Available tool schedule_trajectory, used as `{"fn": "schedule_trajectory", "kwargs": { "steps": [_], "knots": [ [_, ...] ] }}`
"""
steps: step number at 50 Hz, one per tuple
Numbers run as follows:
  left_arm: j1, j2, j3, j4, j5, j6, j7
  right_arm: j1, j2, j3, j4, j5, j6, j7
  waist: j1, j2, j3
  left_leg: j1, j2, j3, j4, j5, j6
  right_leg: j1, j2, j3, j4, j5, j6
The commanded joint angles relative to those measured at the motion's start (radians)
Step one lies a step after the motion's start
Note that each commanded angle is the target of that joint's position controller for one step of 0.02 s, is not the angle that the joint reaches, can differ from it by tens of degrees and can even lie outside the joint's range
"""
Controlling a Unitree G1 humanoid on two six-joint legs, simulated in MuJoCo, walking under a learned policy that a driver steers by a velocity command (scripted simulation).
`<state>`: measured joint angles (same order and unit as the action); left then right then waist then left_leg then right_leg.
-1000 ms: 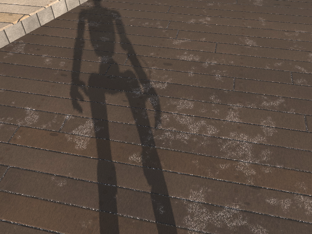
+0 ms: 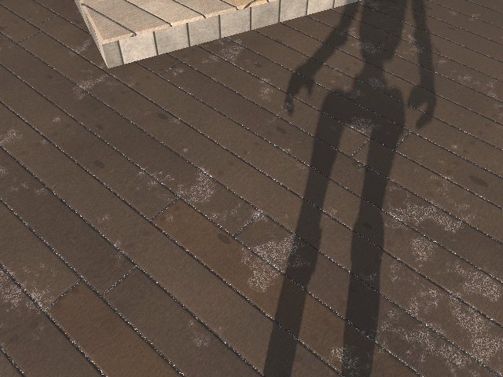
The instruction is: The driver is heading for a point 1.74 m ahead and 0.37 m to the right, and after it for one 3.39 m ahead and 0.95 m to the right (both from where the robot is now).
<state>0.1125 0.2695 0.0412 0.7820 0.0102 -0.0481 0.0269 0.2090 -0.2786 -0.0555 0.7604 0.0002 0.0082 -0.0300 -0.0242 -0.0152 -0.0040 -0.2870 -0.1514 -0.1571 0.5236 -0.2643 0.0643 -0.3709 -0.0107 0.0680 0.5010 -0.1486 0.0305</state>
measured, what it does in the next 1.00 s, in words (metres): stands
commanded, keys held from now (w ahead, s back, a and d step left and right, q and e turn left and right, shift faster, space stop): no key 1.00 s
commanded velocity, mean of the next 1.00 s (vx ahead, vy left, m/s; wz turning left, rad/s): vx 0.01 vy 0.00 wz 0.05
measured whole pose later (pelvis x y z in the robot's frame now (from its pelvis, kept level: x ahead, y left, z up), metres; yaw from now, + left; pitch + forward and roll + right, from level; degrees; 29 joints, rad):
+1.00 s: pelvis +0.03 +0.01 +0.00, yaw +1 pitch -2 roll +0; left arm 0.20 0.23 0.04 1.06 0.00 0.00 0.05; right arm 0.24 -0.21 -0.03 0.98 0.00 -0.01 -0.02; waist 0.01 -0.01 0.04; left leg -0.15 -0.05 -0.05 0.49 -0.31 0.03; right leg -0.22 -0.03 0.06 0.49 -0.24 0.05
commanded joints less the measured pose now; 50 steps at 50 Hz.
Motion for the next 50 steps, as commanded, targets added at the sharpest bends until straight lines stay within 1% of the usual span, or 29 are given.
{"fn": "schedule_trajectory", "kwargs": {
  "steps": [1,2,3,4,5,6,7,8,9,10,11,12,13,14,15,16,18,21,23,25,30,36,50],
  "knots": [
    [0.016,0.209,0.045,-0.07,0.024,-0.019,0.004,0.132,-0.069,-0.004,-0.044,-0.024,-0.022,0.002,-0.044,-0.112,-0.161,-0.077,0.105,-0.088,0.106,-0.037,0.008,0.358,-0.26,0.209,-0.069,0.629,-0.159],
    [0.029,0.132,0.029,-0.048,0.029,-0.008,0.004,0.111,-0.081,-0.005,-0.052,-0.014,-0.024,0.001,-0.027,-0.22,-0.166,-0.124,0.083,-0.003,0.147,-0.201,-0.041,0.328,-0.339,0.311,-0.092,0.591,-0.282],
    [0.032,0.088,0.016,-0.052,0.014,-0.005,0.0,0.064,-0.123,-0.015,-0.057,-0.014,-0.021,0.001,0.004,-0.185,-0.148,-0.115,0.11,0.015,0.179,-0.225,-0.069,0.305,-0.333,0.333,-0.115,0.529,-0.303],
    [0.029,0.099,0.018,-0.047,0.007,0.0,-0.001,0.017,-0.122,-0.02,-0.065,-0.008,-0.013,-0.001,0.017,-0.169,-0.137,-0.13,0.114,0.036,0.201,-0.218,-0.083,0.305,-0.309,0.313,-0.114,0.49,-0.281],
    [0.019,0.119,0.021,-0.051,0.003,0.002,-0.001,0.008,-0.113,-0.022,-0.059,-0.007,0.0,-0.002,0.02,-0.153,-0.124,-0.125,0.122,0.045,0.222,-0.231,-0.098,0.286,-0.293,0.289,-0.114,0.475,-0.265],
    [-0.004,0.133,0.025,-0.052,-0.002,0.004,0.0,0.019,-0.104,-0.021,-0.055,-0.008,0.011,0.0,0.01,-0.14,-0.116,-0.097,0.141,0.048,0.223,-0.219,-0.106,0.251,-0.287,0.271,-0.117,0.453,-0.25],
    [-0.032,0.135,0.025,-0.053,-0.003,0.009,0.0,0.037,-0.078,-0.016,-0.044,-0.003,0.016,0.003,-0.009,-0.128,-0.102,-0.043,0.148,0.066,0.155,-0.195,-0.105,0.204,-0.25,0.22,-0.117,0.425,-0.221],
    [-0.052,0.128,0.023,-0.05,-0.006,0.016,-0.003,0.056,-0.051,-0.01,-0.028,0.0,0.017,0.005,-0.023,-0.125,-0.091,0.026,0.139,0.094,0.04,-0.095,-0.1,0.166,-0.202,0.162,-0.108,0.382,-0.188],
    [-0.032,0.116,0.02,-0.04,-0.01,0.02,-0.007,0.056,-0.037,-0.007,-0.015,-0.003,0.017,0.007,-0.02,-0.128,-0.088,0.088,0.125,0.111,-0.058,0.038,-0.093,0.147,-0.16,0.121,-0.1,0.308,-0.157],
    [0.004,0.107,0.018,-0.026,-0.009,0.018,-0.011,0.039,-0.049,-0.009,-0.016,-0.01,0.019,0.01,-0.005,-0.124,-0.088,0.135,0.131,0.098,-0.082,0.12,-0.084,0.127,-0.133,0.1,-0.1,0.204,-0.126],
    [0.022,0.097,0.013,-0.019,-0.001,0.012,-0.018,0.027,-0.081,-0.015,-0.028,-0.018,0.023,0.01,0.008,-0.091,-0.088,0.167,0.174,0.054,-0.078,0.185,-0.065,0.093,-0.108,0.081,-0.09,0.07,-0.09],
    [0.051,0.1,0.013,-0.017,0.009,0.005,-0.026,0.01,-0.123,-0.024,-0.031,-0.012,0.027,0.007,0.048,-0.017,-0.06,0.13,0.199,0.029,-0.05,0.184,-0.029,0.079,-0.055,0.037,-0.085,-0.035,-0.058],
    [0.036,0.078,0.007,-0.014,0.013,0.002,-0.029,0.007,-0.102,-0.022,-0.021,-0.009,0.024,0.011,0.042,0.037,-0.045,0.06,0.2,0.018,-0.067,0.074,-0.002,0.123,-0.026,-0.012,-0.065,-0.058,-0.027],
    [0.01,0.089,0.01,-0.01,0.01,0.001,-0.027,0.0,-0.07,-0.013,-0.025,-0.012,0.017,0.012,0.028,0.021,-0.024,0.027,0.197,0.014,-0.087,0.045,0.0,0.14,-0.025,-0.015,-0.045,-0.041,-0.018],
    [0.005,0.081,0.01,-0.006,0.005,0.001,-0.022,-0.005,-0.071,-0.011,-0.018,-0.017,0.009,0.012,0.033,0.032,-0.018,0.02,0.197,0.015,-0.093,0.053,-0.008,0.146,-0.028,-0.014,-0.034,-0.001,-0.026],
    [0.006,0.082,0.01,-0.002,0.001,0.004,-0.017,-0.006,-0.079,-0.012,-0.016,-0.018,0.0,0.012,0.032,0.047,-0.012,0.017,0.194,0.017,-0.092,0.089,-0.015,0.153,-0.03,-0.013,-0.019,0.046,-0.029],
    [0.024,0.085,0.013,0.013,-0.001,0.009,-0.009,0.007,-0.077,-0.01,-0.003,-0.016,-0.015,0.012,0.036,0.064,-0.02,0.022,0.196,0.017,-0.087,0.135,-0.019,0.174,-0.03,-0.012,-0.007,0.084,-0.027],
    [0.033,0.08,0.014,0.036,-0.002,0.016,-0.004,0.014,-0.071,-0.006,0.011,-0.01,-0.022,0.011,0.037,0.063,-0.01,0.02,0.193,0.017,-0.09,0.142,-0.021,0.185,-0.027,-0.015,-0.004,0.083,-0.019],
    [0.039,0.083,0.016,0.054,-0.003,0.021,-0.001,0.018,-0.069,-0.005,0.021,-0.011,-0.025,0.01,0.036,0.057,-0.002,0.022,0.194,0.015,-0.094,0.147,-0.016,0.189,-0.025,-0.014,-0.007,0.084,-0.014],
    [0.045,0.083,0.018,0.072,-0.004,0.025,0.001,0.023,-0.066,-0.003,0.033,-0.009,-0.027,0.01,0.036,0.05,0.005,0.025,0.195,0.014,-0.1,0.154,-0.012,0.194,-0.025,-0.013,-0.012,0.086,-0.005],
    [0.059,0.085,0.022,0.121,-0.006,0.032,0.008,0.031,-0.057,0.0,0.066,-0.007,-0.032,0.01,0.035,0.032,0.008,0.042,0.188,0.024,-0.106,0.173,-0.013,0.206,-0.026,-0.011,-0.022,0.097,-0.003],
    [0.073,0.084,0.023,0.173,-0.008,0.038,0.016,0.036,-0.048,0.003,0.11,-0.005,-0.033,0.01,0.036,0.028,0.018,0.05,0.181,0.035,-0.122,0.17,-0.013,0.212,-0.026,-0.011,-0.035,0.09,0.0],
    [0.11,0.065,0.018,0.261,-0.009,0.041,0.025,0.062,-0.037,0.01,0.2,-0.002,-0.03,0.003,0.035,0.024,0.043,0.047,0.165,0.059,-0.147,0.123,-0.021,0.207,-0.021,-0.016,-0.059,0.065,-0.004]
  ]
}}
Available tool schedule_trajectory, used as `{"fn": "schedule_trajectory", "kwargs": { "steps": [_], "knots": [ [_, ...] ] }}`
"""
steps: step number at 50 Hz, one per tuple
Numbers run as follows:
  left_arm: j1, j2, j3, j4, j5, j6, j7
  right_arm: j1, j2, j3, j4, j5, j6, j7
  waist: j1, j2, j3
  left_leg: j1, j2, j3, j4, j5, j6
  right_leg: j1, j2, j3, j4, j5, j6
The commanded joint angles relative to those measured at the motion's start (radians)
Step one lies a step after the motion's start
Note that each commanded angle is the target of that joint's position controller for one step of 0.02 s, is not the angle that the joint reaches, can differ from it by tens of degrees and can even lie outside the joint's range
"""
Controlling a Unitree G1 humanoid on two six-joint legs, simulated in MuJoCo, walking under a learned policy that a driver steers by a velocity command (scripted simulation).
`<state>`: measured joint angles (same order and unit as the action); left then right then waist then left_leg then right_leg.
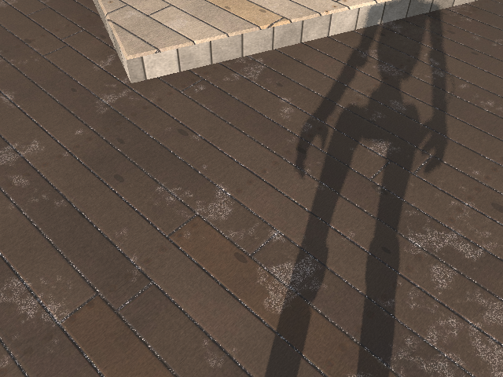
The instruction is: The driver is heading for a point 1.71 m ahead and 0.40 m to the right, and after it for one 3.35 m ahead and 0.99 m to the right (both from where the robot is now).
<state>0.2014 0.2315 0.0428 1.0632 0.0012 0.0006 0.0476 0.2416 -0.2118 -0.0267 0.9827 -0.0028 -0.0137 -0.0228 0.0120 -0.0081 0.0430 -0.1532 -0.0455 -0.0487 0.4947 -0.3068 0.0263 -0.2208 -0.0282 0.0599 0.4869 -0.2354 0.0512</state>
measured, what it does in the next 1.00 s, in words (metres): stands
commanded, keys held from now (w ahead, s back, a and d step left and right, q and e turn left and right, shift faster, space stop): no key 1.00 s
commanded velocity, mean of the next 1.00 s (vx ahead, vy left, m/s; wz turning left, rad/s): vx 0.00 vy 0.00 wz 0.00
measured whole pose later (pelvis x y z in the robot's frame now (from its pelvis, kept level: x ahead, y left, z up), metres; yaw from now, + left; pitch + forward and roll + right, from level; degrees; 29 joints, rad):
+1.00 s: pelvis +0.00 -0.01 +0.00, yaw -1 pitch -1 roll +0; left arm 0.27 0.18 0.02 1.11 0.00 0.00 0.05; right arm 0.32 -0.17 -0.01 1.08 0.00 -0.01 -0.04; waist 0.00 -0.01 0.04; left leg -0.17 -0.03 -0.04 0.50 -0.30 0.01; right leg -0.25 -0.01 0.06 0.50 -0.23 0.03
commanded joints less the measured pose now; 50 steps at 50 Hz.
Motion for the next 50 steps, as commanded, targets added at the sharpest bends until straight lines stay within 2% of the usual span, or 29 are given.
{"fn": "schedule_trajectory", "kwargs": {
  "steps": [1,22,50],
  "knots": [
    [0.024,0.101,0.016,-0.015,0.0,-0.007,0.004,0.032,-0.103,-0.018,-0.017,0.001,-0.008,-0.004,-0.002,0.016,-0.002,-0.087,0.058,-0.048,-0.119,0.162,0.017,0.056,-0.003,-0.009,-0.046,0.15,-0.025],
    [0.078,0.064,0.001,0.034,-0.002,-0.005,0.005,0.095,-0.074,-0.002,0.057,0.004,-0.005,-0.01,-0.007,0.008,0.019,-0.098,0.046,-0.024,-0.121,0.127,0.007,0.033,0.009,-0.013,-0.056,0.12,-0.034],
    [0.128,0.037,-0.011,0.035,-0.005,-0.006,0.004,0.16,-0.044,0.008,0.089,0.006,-0.005,-0.016,-0.01,0.007,0.031,-0.111,0.042,-0.008,-0.108,0.111,-0.004,0.012,0.019,-0.012,-0.052,0.105,-0.046]
  ]
}}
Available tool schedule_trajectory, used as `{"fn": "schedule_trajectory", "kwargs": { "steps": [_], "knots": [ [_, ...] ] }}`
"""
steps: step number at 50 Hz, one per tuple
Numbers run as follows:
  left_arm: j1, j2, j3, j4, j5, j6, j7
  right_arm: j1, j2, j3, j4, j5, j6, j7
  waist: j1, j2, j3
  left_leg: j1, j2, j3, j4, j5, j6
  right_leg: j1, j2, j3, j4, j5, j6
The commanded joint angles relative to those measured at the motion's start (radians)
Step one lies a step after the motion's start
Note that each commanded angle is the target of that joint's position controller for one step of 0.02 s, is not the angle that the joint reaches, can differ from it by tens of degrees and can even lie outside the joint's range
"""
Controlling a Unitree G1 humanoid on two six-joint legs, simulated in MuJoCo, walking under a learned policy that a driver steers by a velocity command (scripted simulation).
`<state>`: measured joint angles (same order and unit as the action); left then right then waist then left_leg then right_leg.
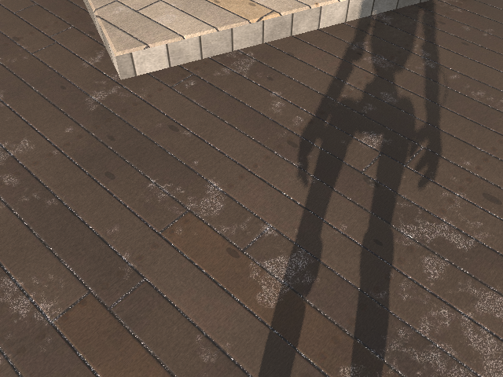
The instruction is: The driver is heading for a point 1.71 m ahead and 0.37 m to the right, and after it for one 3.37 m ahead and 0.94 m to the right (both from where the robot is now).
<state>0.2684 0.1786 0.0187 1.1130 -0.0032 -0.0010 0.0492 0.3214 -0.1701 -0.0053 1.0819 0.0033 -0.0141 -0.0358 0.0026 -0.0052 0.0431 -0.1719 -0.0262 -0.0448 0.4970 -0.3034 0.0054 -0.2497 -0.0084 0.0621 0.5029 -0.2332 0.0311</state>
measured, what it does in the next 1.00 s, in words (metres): walks ahead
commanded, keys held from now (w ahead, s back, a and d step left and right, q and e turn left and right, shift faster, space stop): no key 0.38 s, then w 0.62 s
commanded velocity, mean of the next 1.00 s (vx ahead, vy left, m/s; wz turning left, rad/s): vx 0.20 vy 0.00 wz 0.00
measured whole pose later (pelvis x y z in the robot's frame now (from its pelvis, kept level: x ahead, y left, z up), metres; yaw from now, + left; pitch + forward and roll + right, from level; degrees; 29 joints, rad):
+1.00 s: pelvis +0.19 -0.01 +0.00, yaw +0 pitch +2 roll -1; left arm 0.55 0.19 0.02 1.06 -0.01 -0.08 0.02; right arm 0.00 -0.23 -0.03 0.86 0.03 -0.10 0.04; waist 0.10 0.02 0.01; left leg -0.63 0.06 0.03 0.61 -0.03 0.05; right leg 0.14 0.02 -0.01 0.16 -0.34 -0.01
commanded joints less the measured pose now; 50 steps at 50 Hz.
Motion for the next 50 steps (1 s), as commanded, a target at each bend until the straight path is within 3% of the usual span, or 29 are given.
{"fn": "schedule_trajectory", "kwargs": {
  "steps": [1,19,20,22,24,25,26,27,28,30,31,32,33,34,35,36,37,38,40,44,47,50],
  "knots": [
    [0.062,0.089,0.013,-0.015,0.0,-0.004,0.002,0.082,-0.085,-0.013,-0.01,0.0,-0.004,-0.003,0.0,0.005,0.032,-0.093,0.022,-0.012,-0.11,0.107,0.017,0.041,0.0,-0.014,-0.068,0.103,-0.026],
    [0.081,0.078,0.01,-0.023,-0.001,-0.006,0.002,0.109,-0.073,-0.012,-0.005,0.001,-0.006,-0.006,-0.001,0.005,0.036,-0.098,0.022,-0.006,-0.102,0.102,0.011,0.034,0.004,-0.012,-0.063,0.099,-0.032],
    [0.1,0.064,0.006,-0.012,0.0,-0.005,0.002,0.13,-0.06,-0.008,0.006,0.0,-0.005,-0.006,-0.001,0.009,0.011,-0.089,0.014,0.002,-0.112,0.004,0.014,0.046,0.016,-0.025,-0.066,0.007,-0.033],
    [0.101,0.079,0.013,-0.014,-0.009,-0.003,0.006,0.129,-0.095,-0.021,0.001,0.011,0.0,-0.013,-0.005,0.033,0.055,-0.134,0.008,-0.014,-0.117,-0.318,0.049,-0.018,0.057,-0.06,-0.019,-0.307,-0.051],
    [0.076,0.08,0.014,-0.035,-0.012,-0.021,0.002,0.147,-0.123,-0.032,-0.014,0.022,-0.01,-0.014,-0.021,0.058,0.125,-0.187,0.075,-0.114,-0.167,-0.518,0.105,-0.118,0.046,-0.052,0.027,-0.424,-0.074],
    [0.064,0.065,0.012,-0.048,-0.016,-0.038,-0.005,0.169,-0.136,-0.036,-0.016,0.028,-0.018,-0.013,-0.032,0.085,0.134,-0.144,0.123,-0.173,-0.2,-0.537,0.134,-0.178,0.041,-0.049,0.066,-0.392,-0.075],
    [0.043,0.039,0.007,-0.064,-0.019,-0.055,-0.012,0.195,-0.173,-0.05,-0.01,0.032,-0.028,-0.009,-0.043,0.153,0.14,-0.127,0.202,-0.295,-0.257,-0.589,0.173,-0.212,0.052,-0.089,0.153,-0.302,-0.067],
    [0.037,0.021,0.003,-0.072,-0.023,-0.072,-0.021,0.172,-0.199,-0.061,-0.019,0.034,-0.037,-0.005,-0.033,0.205,0.148,-0.139,0.286,-0.414,-0.309,-0.584,0.215,-0.203,0.038,-0.102,0.259,-0.192,-0.071],
    [0.036,0.037,0.007,-0.077,-0.025,-0.085,-0.029,0.136,-0.189,-0.059,-0.035,0.032,-0.042,-0.003,-0.018,0.188,0.161,-0.175,0.311,-0.44,-0.322,-0.53,0.227,-0.184,0.011,-0.082,0.273,-0.178,-0.09],
    [0.136,0.029,0.012,-0.049,-0.034,-0.102,-0.036,0.04,-0.17,-0.053,-0.072,0.037,-0.042,0.006,0.057,0.157,0.157,-0.25,0.233,-0.298,-0.259,-0.418,0.165,0.006,0.023,-0.109,0.058,-0.193,-0.122],
    [0.218,0.037,0.02,-0.015,-0.029,-0.104,-0.037,0.013,-0.164,-0.052,-0.088,0.042,-0.041,0.008,0.085,0.115,0.147,-0.306,0.166,-0.212,-0.167,-0.329,0.129,0.14,0.036,-0.095,-0.034,-0.139,-0.118],
    [0.346,0.096,0.041,0.019,-0.022,-0.104,-0.036,-0.019,-0.13,-0.042,-0.106,0.036,-0.051,0.011,0.124,-0.029,0.101,-0.395,0.081,-0.086,0.088,-0.163,0.082,0.285,-0.07,0.089,-0.126,-0.155,-0.141],
    [0.481,0.245,0.077,0.029,-0.024,-0.11,-0.046,-0.016,-0.064,-0.027,-0.142,0.035,-0.072,0.009,0.152,-0.31,0.031,-0.561,-0.032,0.065,0.425,-0.145,0.036,0.415,-0.292,0.499,-0.31,-0.299,-0.268],
    [0.456,0.214,0.062,0.02,-0.002,-0.125,-0.054,-0.03,-0.079,-0.028,-0.157,0.047,-0.093,0.011,0.12,-0.264,0.05,-0.66,-0.005,-0.025,0.65,-0.224,0.055,0.372,-0.403,0.738,-0.38,-0.358,-0.339],
    [0.347,0.147,0.042,-0.014,-0.001,-0.133,-0.054,-0.041,-0.104,-0.033,-0.162,0.052,-0.105,0.02,0.068,-0.131,0.116,-0.721,0.057,-0.06,0.758,-0.147,0.081,0.333,-0.388,0.634,-0.358,-0.312,-0.316],
    [0.279,0.119,0.031,-0.041,-0.005,-0.134,-0.059,-0.033,-0.104,-0.034,-0.152,0.045,-0.112,0.029,0.045,-0.083,0.107,-0.719,0.092,-0.053,0.765,-0.05,0.096,0.319,-0.328,0.488,-0.355,-0.245,-0.279],
    [0.254,0.108,0.024,-0.056,-0.007,-0.127,-0.065,-0.056,-0.128,-0.044,-0.155,0.027,-0.122,0.034,0.042,-0.038,0.097,-0.694,0.117,-0.037,0.7,0.022,0.101,0.314,-0.277,0.363,-0.352,-0.078,-0.236],
    [0.25,0.095,0.017,-0.056,-0.004,-0.117,-0.064,-0.072,-0.139,-0.056,-0.161,0.023,-0.12,0.036,0.031,-0.061,0.085,-0.677,0.134,-0.014,0.646,0.072,0.091,0.312,-0.248,0.292,-0.37,-0.011,-0.218],
    [0.292,0.077,0.008,-0.05,0.002,-0.102,-0.054,-0.108,-0.116,-0.055,-0.169,0.025,-0.11,0.048,0.04,-0.08,0.074,-0.635,0.137,0.027,0.564,0.117,0.063,0.3,-0.205,0.178,-0.378,0.151,-0.204],
    [0.297,0.144,0.016,-0.077,0.006,-0.086,-0.028,-0.303,-0.062,-0.029,-0.245,0.021,-0.101,0.058,0.068,-0.068,0.102,-0.557,0.102,0.08,0.259,0.239,0.021,0.203,-0.178,0.075,-0.404,0.215,-0.206],
    [0.315,0.182,0.028,-0.08,-0.008,-0.09,-0.023,-0.383,-0.088,-0.025,-0.282,0.029,-0.099,0.069,0.071,-0.099,0.115,-0.449,0.076,0.094,0.131,0.303,0.023,0.165,-0.2,0.052,-0.425,0.196,-0.211],
    [0.31,0.173,0.034,-0.078,-0.018,-0.087,-0.024,-0.415,-0.13,-0.034,-0.308,0.029,-0.103,0.08,0.044,-0.087,0.116,-0.432,0.062,0.087,0.061,0.287,0.062,0.269,-0.232,0.025,-0.378,0.334,-0.189]
  ]
}}
Velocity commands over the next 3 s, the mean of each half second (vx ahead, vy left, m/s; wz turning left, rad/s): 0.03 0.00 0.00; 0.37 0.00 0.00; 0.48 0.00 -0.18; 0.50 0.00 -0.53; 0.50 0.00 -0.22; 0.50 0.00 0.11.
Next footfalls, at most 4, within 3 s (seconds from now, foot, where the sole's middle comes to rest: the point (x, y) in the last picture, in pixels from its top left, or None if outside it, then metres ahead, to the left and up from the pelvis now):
1.08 left None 0.43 0.11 -0.77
1.64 right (308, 296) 0.74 -0.13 -0.77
2.14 left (274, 207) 1.07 -0.04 -0.77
2.70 right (371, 177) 1.21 -0.39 -0.77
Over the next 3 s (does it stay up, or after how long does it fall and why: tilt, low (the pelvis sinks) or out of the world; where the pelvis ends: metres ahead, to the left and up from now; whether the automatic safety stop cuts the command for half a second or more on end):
stays up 1.24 -0.31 0.01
